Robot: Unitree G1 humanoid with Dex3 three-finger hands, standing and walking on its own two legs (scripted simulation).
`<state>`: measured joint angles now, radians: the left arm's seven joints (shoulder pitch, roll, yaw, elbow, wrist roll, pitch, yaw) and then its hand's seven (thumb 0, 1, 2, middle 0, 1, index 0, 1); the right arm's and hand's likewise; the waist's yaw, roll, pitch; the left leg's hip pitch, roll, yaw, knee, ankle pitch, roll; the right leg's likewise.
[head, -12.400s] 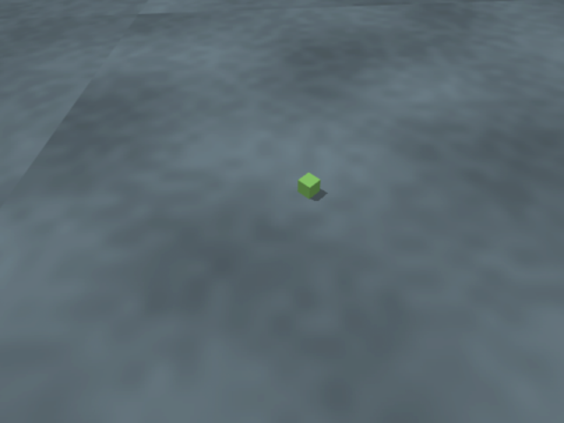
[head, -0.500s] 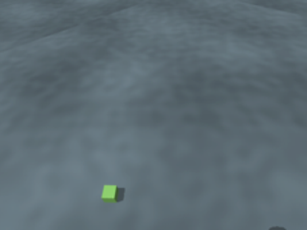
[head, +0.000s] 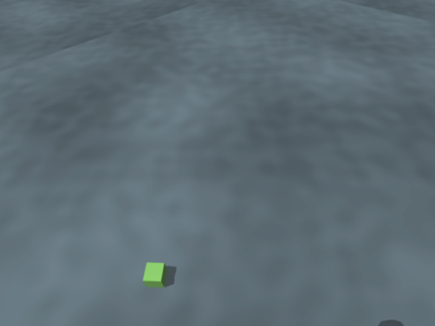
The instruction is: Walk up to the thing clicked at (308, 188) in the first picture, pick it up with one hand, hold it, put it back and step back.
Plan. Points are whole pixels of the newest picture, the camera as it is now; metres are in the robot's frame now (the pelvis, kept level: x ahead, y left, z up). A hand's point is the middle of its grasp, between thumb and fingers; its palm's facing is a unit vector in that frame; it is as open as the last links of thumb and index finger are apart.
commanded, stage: stand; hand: left
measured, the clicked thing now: (155, 274) +0.50 +0.32 -0.74
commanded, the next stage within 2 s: walk up in 1.16 s
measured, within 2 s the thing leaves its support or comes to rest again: neither
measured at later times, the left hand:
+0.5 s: hand out of the picture +0.09 +0.25 -0.16, palm faces -0.02 -0.94 -0.34, open 7.4 cm
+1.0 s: hand out of the picture +0.09 +0.26 -0.16, palm faces -0.02 -0.94 -0.34, open 7.4 cm
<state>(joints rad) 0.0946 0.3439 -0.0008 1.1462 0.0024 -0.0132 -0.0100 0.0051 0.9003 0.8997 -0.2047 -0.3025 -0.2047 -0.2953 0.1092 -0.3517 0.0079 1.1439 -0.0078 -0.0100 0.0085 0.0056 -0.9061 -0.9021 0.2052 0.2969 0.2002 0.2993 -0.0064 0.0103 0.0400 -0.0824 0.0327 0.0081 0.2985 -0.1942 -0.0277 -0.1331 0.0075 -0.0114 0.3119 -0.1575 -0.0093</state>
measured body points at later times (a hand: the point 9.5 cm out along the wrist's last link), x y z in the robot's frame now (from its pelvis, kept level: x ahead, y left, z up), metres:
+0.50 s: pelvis +0.01 +0.00 +0.00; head +0.02 +0.00 +0.45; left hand +0.09 +0.30 -0.13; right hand +0.09 -0.30 -0.14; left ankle -0.02 +0.14 -0.75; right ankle +0.01 -0.11 -0.75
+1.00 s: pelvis +0.01 +0.01 +0.00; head +0.02 +0.00 +0.45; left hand +0.09 +0.31 -0.13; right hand +0.08 -0.29 -0.13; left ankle -0.02 +0.14 -0.75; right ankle +0.01 -0.11 -0.75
